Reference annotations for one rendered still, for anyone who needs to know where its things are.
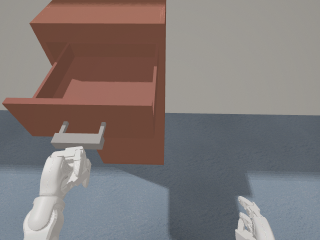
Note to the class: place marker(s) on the cabinet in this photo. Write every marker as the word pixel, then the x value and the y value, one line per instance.
pixel 112 21

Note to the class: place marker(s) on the robot right hand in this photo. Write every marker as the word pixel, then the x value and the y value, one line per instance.
pixel 258 228

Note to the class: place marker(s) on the robot left hand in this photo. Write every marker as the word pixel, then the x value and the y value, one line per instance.
pixel 71 163

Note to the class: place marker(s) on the drawer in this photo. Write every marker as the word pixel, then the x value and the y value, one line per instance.
pixel 91 83

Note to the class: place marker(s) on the handle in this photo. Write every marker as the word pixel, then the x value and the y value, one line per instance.
pixel 89 141

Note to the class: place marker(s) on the left robot forearm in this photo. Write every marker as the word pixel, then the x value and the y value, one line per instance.
pixel 45 220

